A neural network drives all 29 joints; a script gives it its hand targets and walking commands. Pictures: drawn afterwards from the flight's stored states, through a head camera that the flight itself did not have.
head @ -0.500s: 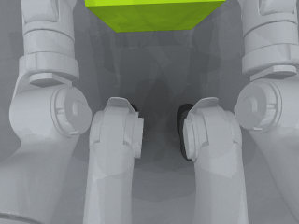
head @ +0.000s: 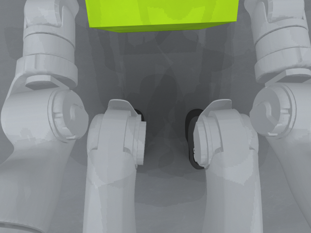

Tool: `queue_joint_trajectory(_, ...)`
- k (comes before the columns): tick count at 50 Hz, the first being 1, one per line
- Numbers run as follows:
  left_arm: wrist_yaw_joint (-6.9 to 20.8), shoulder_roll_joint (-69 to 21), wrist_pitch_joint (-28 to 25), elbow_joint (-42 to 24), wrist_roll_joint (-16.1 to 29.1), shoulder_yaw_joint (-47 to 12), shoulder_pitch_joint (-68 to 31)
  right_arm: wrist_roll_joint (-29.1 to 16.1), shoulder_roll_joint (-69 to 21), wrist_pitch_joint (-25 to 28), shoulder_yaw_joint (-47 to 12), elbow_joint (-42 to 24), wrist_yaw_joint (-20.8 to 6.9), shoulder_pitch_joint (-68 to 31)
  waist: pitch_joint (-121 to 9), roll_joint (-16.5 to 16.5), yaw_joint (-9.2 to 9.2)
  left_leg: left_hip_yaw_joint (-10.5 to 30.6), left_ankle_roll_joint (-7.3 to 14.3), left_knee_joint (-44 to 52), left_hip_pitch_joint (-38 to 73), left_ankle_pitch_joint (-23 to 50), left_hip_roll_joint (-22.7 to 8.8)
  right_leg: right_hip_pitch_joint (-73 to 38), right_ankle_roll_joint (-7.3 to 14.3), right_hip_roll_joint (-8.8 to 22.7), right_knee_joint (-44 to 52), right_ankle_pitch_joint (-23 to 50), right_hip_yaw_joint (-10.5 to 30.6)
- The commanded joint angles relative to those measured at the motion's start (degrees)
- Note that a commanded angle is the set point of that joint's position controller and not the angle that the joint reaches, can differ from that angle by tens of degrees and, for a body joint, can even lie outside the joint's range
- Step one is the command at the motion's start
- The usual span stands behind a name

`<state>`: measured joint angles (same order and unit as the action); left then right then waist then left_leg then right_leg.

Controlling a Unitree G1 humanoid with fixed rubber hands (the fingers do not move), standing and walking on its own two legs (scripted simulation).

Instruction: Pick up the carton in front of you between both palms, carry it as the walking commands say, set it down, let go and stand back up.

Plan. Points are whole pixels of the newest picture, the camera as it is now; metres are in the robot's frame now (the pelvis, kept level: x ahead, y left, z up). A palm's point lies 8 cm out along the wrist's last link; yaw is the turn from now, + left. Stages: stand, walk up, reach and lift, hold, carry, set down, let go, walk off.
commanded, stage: set down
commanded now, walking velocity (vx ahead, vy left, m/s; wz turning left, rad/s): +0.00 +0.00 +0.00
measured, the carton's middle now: out of the picture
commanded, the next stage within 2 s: let go in 1.26 s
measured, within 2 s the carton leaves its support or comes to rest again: neither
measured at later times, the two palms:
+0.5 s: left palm out of the picture +0.56 +0.19 -0.08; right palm out of the picture +0.57 -0.17 -0.08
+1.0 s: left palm out of the picture +0.56 +0.21 +0.07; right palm out of the picture +0.57 -0.18 +0.07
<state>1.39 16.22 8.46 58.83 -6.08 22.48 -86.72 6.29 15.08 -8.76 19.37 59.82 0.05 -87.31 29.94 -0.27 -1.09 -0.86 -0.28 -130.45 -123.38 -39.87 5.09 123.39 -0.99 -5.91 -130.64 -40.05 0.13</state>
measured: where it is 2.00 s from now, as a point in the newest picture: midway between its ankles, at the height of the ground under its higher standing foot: (164, 148)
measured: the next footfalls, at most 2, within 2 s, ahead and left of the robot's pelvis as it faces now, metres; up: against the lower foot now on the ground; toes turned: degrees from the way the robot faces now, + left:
none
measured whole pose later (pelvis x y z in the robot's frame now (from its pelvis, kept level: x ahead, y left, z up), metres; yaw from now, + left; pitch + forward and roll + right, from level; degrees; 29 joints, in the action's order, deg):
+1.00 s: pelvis -0.01 +0.00 +0.17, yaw -1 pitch +47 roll -1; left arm -3.1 20.5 14.6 51.7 3.9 14.4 -80.3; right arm -3.4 21.5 -14.6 14.6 54.5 3.4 -81.7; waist 4.4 -1.0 -1.9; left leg 0.7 0.5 -91.6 -111.1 -27.2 3.2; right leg 111.0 0.3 -3.9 -91.0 -26.7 0.3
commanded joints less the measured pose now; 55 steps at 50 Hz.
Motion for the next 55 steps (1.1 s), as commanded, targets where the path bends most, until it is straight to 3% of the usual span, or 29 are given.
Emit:
queue_joint_trajectory(1,-5.4,13.75,-3.86,-1.32,4.42,-3.99,-14.26,-8.13,8.54,3.5,-7.31,-3.31,3.85,-13.92,-60.06,-1.91,-4.08,1.08,0.12,7.23,33.89,35.41,-1.43,-25.71,-1.56,1.41,8.67,30.01,0.29)
queue_joint_trajectory(2,-6.22,13.88,-3.94,-0.99,8.82,-6.52,-15.66,-10.48,13.31,4.58,-7.28,-4.77,4.84,-18.02,-63.88,-1.7,-1.1,2.46,-0.14,6.89,32.59,36.52,-1.51,-26.73,-1.46,2.31,6.17,33.07,-0.69)
queue_joint_trajectory(4,-6.72,15.49,-4.85,-3.52,10.91,-7.13,-17.5,-13.1,15.99,5.16,-9.5,-7.28,5.55,-21.55,-70.78,-0.19,-3.68,2.45,0.1,5.12,39.63,42.39,-2.29,-24.59,-1.29,2.97,7.36,32.8,0.49)
queue_joint_trajectory(6,-6.66,12.36,-4.89,-4.8,17.16,-14.93,-19.07,-13.42,18.02,5.81,-9.89,-4.27,5.76,-18.34,-77.65,1.18,3.07,3.61,-0.89,6.75,42.75,42.99,-2.12,-26.68,-0.41,3.58,6.05,33.09,-1.29)
queue_joint_trajectory(8,-6.67,14.92,-3.63,0.48,15.63,-13.61,-18.05,-16.77,17.42,4.21,-12.63,-1.61,5.44,-18.25,-77.24,3.13,-1.17,2.32,-0.16,6.53,45.07,41.98,-2.34,-23.73,0.5,3.27,7.16,30.43,-0.43)
queue_joint_trajectory(9,-6.44,12.65,-3.4,-2.04,20.14,-16.99,-17.76,-18.36,15.38,3.76,-15.65,-1.61,5.27,-19.61,-80.93,-2.19,0.51,2.52,-0.12,8.08,37.88,37.47,-1.75,-33.04,0.34,4.14,6.95,33.37,-0.74)
queue_joint_trajectory(12,-7.13,15.78,-2.42,-3.46,21.93,-18.52,-20.13,-19.92,18.12,2.49,-14.93,-1.79,5.21,-19.39,-85.55,0.48,1.59,2.48,-0.02,9.57,39.47,34.0,-2.76,-34.64,1.14,3.62,8.15,32.05,-0.58)
queue_joint_trajectory(13,-7.09,15.57,-1.49,-1.03,19.35,-16.64,-19.79,-20.48,16.91,1.29,-15.61,-1.25,5.21,-20.04,-83.27,1.19,-2.09,1.11,0.89,10.01,44.23,33.84,-2.31,-29.86,0.82,4.04,9.72,27.27,-1.04)
queue_joint_trajectory(16,-7.4,15.6,0.18,-4.15,17.11,-14.96,-15.99,-16.46,14.27,-0.49,-12.85,-3.43,5.79,-20.0,-80.65,-0.63,-1.02,1.14,0.28,14.62,34.05,26.82,-2.74,-31.05,1.15,3.26,13.04,24.39,-0.79)
queue_joint_trajectory(17,-7.69,16.76,0.48,-3.9,17.15,-13.69,-20.58,-19.03,13.86,-0.83,-15.38,-6.25,5.79,-23.78,-85.6,-2.51,-3.99,-0.07,0.8,14.24,38.42,29.49,-2.75,-34.35,0.8,3.52,14.54,25.85,0.13)
queue_joint_trajectory(23,-7.62,14.73,1.75,-7.82,13.49,-9.0,-19.85,-13.16,15.26,-1.93,-9.94,-5.85,6.87,-20.16,-85.98,-3.32,0.05,0.06,0.85,18.87,35.02,27.23,-2.12,-36.22,1.09,2.57,20.44,25.8,-0.29)
queue_joint_trajectory(26,-7.19,13.71,1.83,-3.49,10.38,-7.8,-14.2,-11.9,13.28,-1.97,-7.05,-0.46,6.16,-15.93,-83.25,-0.23,-2.95,-1.17,0.08,22.09,37.75,26.89,-1.73,-30.1,0.38,2.23,24.09,23.52,-0.19)
queue_joint_trajectory(30,-6.47,10.45,1.92,-5.51,12.88,-10.35,-18.28,-9.82,16.16,-1.79,-5.94,-4.97,6.1,-17.95,-84.92,0.46,2.59,0.34,0.08,28.0,36.32,25.06,-1.33,-33.34,0.97,1.38,28.8,24.13,-1.49)
queue_joint_trajectory(31,-6.23,14.4,1.94,-6.11,9.88,-8.58,-16.7,-11.65,13.06,-2.51,-6.8,-6.24,6.2,-18.87,-82.63,-0.62,-2.4,-1.25,0.31,28.71,34.03,24.4,-1.23,-33.1,0.82,2.2,30.6,23.3,-0.34)
queue_joint_trajectory(33,-6.43,11.73,2.56,-6.34,10.72,-7.31,-15.53,-11.65,13.56,-2.57,-7.84,-4.95,5.56,-17.59,-89.01,-1.72,-0.98,-1.64,-0.56,30.73,32.32,25.54,-1.18,-42.65,1.12,1.72,30.87,29.23,0.61)
queue_joint_trajectory(34,-6.39,12.02,2.58,-4.38,10.32,-7.16,-15.24,-14.06,11.16,-2.99,-10.19,-5.12,5.22,-20.52,-86.71,-2.91,-5.31,-1.63,0.68,32.33,31.62,26.4,-1.31,-43.33,0.71,1.93,29.78,29.28,-0.37)
queue_joint_trajectory(35,-6.65,14.67,3.21,-6.23,11.52,-7.38,-15.65,-11.3,15.52,-3.02,-6.67,-6.61,4.93,-19.1,-91.32,-4.24,1.11,0.25,0.27,32.83,36.04,24.91,-1.55,-44.68,0.61,1.53,30.94,28.92,-1.75)
queue_joint_trajectory(36,-6.41,17.42,2.66,-8.48,9.65,-5.4,-17.44,-13.94,14.12,-3.64,-7.88,-7.54,5.15,-18.75,-94.5,-2.09,-5.06,-0.7,0.77,32.6,37.86,27.05,-1.73,-43.36,0.24,1.49,31.4,29.68,-0.05)
queue_joint_trajectory(37,-6.24,14.43,3.19,-9.25,11.18,-8.8,-16.06,-10.52,14.06,-3.73,-6.87,-8.54,4.95,-17.2,-93.3,-3.72,-0.17,0.07,0.85,35.3,37.76,27.93,-1.06,-41.7,0.34,1.55,33.64,28.93,-1.9)
queue_joint_trajectory(40,-5.64,12.24,3.65,-7.99,10.57,-8.39,-13.26,-11.42,13.11,-3.52,-6.89,-6.94,4.4,-14.3,-97.66,0.89,-0.17,-0.05,-0.17,35.98,49.11,33.28,-1.66,-41.72,0.62,1.02,36.36,31.11,-0.93)
queue_joint_trajectory(42,-5.13,11.92,3.85,-12.31,10.22,-8.62,-13.17,-12.72,12.24,-4.69,-6.65,-11.75,4.41,-15.44,-96.78,0.41,-4.24,-0.56,-0.17,40.09,48.7,34.34,-0.89,-42.17,0.17,0.48,39.76,31.24,-1.96)
queue_joint_trajectory(45,-4.63,11.81,4.71,-15.73,11.53,-9.3,-11.97,-7.99,14.46,-4.53,-4.05,-11.37,4.32,-11.47,-101.04,-1.08,1.82,1.2,-0.91,41.78,50.37,39.22,-1.32,-46.8,0.62,0.37,41.23,36.01,-2.37)
queue_joint_trajectory(46,-4.54,13.56,4.99,-14.53,10.92,-8.49,-12.64,-10.5,14.09,-5.38,-4.47,-12.84,4.2,-13.45,-98.16,-0.83,-2.37,1.67,-0.17,43.62,55.11,40.51,-1.37,-41.56,0.21,0.25,43.35,33.33,-2.64)
queue_joint_trajectory(47,-4.35,9.28,5.28,-13.33,12.02,-8.8,-8.85,-8.97,16.41,-4.34,-2.95,-12.82,3.77,-9.49,-99.47,0.95,2.42,-0.68,-1.49,44.74,53.5,37.79,-0.92,-48.85,0.81,0.01,45.47,37.13,-2.72)
queue_joint_trajectory(49,-4.44,12.04,5.37,-13.81,8.01,-6.6,-8.94,-10.72,13.93,-5.39,-5.0,-11.87,3.02,-11.31,-95.29,2.05,-3.75,-0.21,-0.72,47.12,55.49,36.2,-1.06,-45.03,0.35,0.4,47.76,31.73,-1.08)
queue_joint_trajectory(50,-4.84,10.54,5.61,-12.63,9.59,-6.48,-8.33,-9.07,15.07,-4.88,-2.99,-10.79,2.49,-9.66,-96.27,1.8,-0.48,-0.12,-1.29,49.04,57.52,35.07,-0.91,-46.46,0.63,0.19,50.71,30.47,-1.58)
queue_joint_trajectory(51,-4.81,11.32,5.3,-11.32,9.25,-4.72,-6.3,-10.18,12.95,-5.04,-5.29,-11.9,2.44,-9.85,-95.63,-3.37,-2.58,0.53,-0.67,49.8,54.05,35.22,-1.16,-50.29,-0.2,1.31,50.46,32.97,-1.51)
queue_joint_trajectory(53,-4.38,7.61,5.24,-11.39,10.29,-8.39,-7.49,-9.55,13.58,-4.62,-3.84,-6.75,1.73,-7.45,-87.56,0.7,0.87,0.45,-1.38,53.53,51.59,29.91,-1.26,-47.5,0.22,1.49,53.83,28.62,-2.52)
queue_joint_trajectory(55,-4.09,11.64,3.97,-14.01,7.79,-4.02,-7.18,-9.17,11.32,-3.87,-5.66,-12.2,1.61,-7.83,-93.09,-2.01,-3.64,0.96,-0.09,54.53,59.84,38.67,-1.18,-48.01,-0.49,1.36,56.45,32.73,-0.57)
